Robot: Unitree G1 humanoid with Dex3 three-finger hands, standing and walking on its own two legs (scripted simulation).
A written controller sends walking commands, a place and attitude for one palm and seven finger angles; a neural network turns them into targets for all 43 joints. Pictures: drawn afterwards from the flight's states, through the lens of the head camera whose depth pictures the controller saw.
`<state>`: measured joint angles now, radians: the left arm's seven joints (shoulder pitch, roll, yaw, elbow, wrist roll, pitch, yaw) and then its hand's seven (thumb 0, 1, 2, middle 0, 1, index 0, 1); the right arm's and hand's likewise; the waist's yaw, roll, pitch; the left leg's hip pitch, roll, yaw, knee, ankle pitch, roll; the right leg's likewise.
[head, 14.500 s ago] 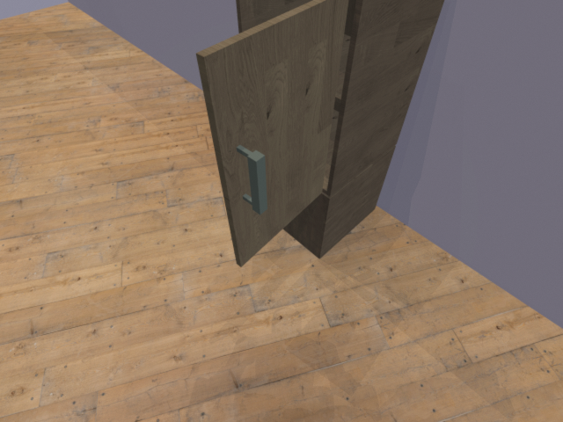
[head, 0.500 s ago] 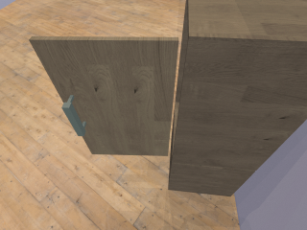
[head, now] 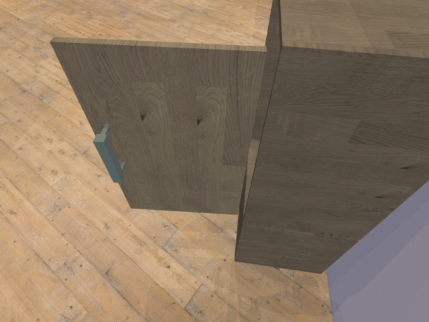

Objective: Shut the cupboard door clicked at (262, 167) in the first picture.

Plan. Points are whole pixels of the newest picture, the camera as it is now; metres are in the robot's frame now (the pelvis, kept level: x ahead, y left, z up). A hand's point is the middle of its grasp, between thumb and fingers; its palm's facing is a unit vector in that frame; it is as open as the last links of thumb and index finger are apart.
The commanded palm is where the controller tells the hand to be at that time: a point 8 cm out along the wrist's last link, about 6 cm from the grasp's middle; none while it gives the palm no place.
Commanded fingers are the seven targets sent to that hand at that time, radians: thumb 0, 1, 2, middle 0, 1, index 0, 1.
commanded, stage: shuffle to correct the standing spot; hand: left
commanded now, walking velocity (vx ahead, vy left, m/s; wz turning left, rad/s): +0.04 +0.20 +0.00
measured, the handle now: (113, 154) +0.47 +0.29 -0.02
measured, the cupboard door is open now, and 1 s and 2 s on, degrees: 95 95 95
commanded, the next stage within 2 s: come to a stop and stand still in 0.40 s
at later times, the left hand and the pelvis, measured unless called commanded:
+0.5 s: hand out of the picture +0.01 +0.23 -0.16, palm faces +0.06 -0.96 -0.26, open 7.4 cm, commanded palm none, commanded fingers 0.00 0.90 0.90 -0.20 -0.30 -0.20 -0.30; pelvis +0.00 +0.05 +0.01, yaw +0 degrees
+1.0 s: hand out of the picture +0.04 +0.28 -0.17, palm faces +0.02 -0.97 -0.24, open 7.4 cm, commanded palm none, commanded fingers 0.00 0.90 0.90 -0.20 -0.30 -0.20 -0.30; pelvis +0.01 +0.09 +0.00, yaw +0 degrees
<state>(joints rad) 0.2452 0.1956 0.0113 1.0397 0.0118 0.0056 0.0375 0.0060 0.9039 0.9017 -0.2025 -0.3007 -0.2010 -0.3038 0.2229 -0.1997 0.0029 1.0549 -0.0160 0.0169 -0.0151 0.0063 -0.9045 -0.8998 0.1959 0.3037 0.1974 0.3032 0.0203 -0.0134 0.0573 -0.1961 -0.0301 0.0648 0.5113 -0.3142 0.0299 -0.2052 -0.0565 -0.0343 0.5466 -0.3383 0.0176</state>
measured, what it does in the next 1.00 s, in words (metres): steps on the spot: left foot, then right foot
